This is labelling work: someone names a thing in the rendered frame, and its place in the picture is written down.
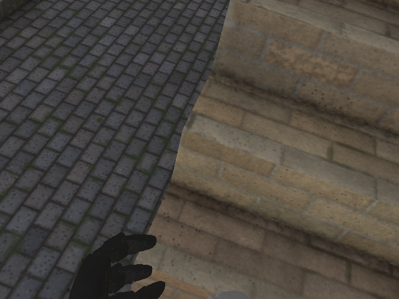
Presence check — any left robot hand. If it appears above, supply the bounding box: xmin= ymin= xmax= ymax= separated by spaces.
xmin=67 ymin=232 xmax=165 ymax=299

